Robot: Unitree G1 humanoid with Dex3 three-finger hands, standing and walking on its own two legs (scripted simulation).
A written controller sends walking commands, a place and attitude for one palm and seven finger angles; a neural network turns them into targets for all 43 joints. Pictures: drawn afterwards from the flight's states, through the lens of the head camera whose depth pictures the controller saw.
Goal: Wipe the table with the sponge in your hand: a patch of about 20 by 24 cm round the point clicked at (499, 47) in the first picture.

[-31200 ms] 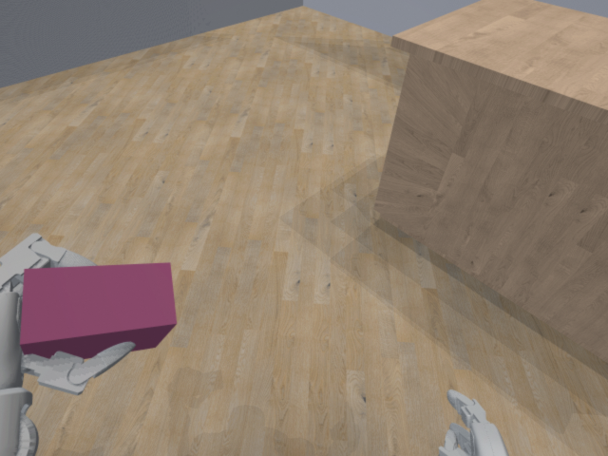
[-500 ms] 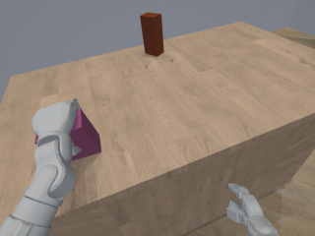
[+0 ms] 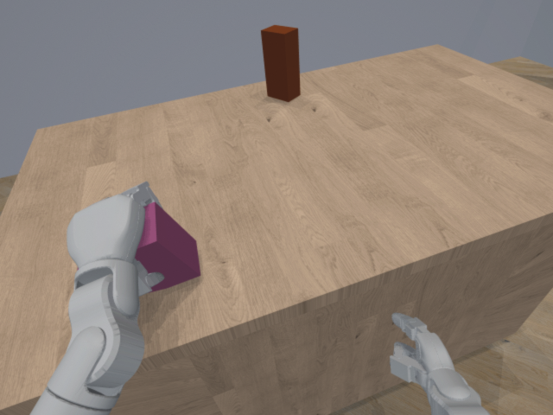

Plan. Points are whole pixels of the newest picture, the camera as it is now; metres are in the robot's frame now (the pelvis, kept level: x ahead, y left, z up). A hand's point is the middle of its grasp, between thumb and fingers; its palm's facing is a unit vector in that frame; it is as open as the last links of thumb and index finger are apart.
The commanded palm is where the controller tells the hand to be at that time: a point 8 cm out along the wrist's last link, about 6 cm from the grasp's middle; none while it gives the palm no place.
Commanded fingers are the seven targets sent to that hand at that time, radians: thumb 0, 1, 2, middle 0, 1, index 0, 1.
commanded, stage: wipe back along the middle lane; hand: left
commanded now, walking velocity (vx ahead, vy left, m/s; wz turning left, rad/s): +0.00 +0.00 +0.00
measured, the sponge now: (152, 259) +0.28 +0.23 +0.12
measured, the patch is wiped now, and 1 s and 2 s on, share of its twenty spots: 0.65 0.65 0.80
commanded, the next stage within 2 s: slide across to the third lane in 0.26 s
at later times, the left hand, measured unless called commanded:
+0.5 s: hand (144, 247) +0.27 +0.22 +0.16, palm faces +0.29 -0.14 -0.95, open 10.1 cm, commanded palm +0.23 +0.19 +0.19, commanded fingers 0.00 0.10 1.30 -1.20 -1.60 -1.20 -1.60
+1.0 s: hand (194, 237) +0.28 +0.15 +0.17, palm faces +0.25 -0.22 -0.94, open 10.1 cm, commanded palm +0.24 +0.15 +0.22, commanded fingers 0.00 0.10 1.30 -1.20 -1.60 -1.20 -1.60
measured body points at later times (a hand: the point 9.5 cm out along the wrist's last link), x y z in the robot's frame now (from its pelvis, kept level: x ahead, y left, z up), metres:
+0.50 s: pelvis -0.01 -0.01 +0.00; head -0.04 -0.06 +0.44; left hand +0.25 +0.23 +0.21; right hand +0.25 -0.21 -0.07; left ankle -0.02 +0.08 -0.74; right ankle +0.00 -0.08 -0.74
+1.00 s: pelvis -0.02 -0.03 +0.00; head -0.07 -0.08 +0.45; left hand +0.26 +0.16 +0.22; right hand +0.25 -0.20 -0.05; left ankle -0.02 +0.08 -0.74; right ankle +0.00 -0.08 -0.74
